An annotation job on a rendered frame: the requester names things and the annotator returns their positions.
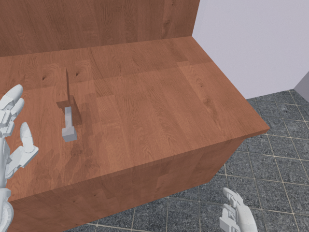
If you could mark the tap lever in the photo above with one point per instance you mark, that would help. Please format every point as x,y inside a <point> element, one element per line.
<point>69,133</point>

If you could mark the left robot hand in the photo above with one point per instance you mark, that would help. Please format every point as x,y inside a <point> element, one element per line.
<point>10,106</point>

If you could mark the right robot hand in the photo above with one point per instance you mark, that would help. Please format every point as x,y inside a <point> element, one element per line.
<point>239,220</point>

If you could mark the robot left forearm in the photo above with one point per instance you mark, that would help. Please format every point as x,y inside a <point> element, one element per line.
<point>6,210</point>

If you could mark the counter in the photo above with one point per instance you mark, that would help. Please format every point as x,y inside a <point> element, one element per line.
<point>154,115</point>

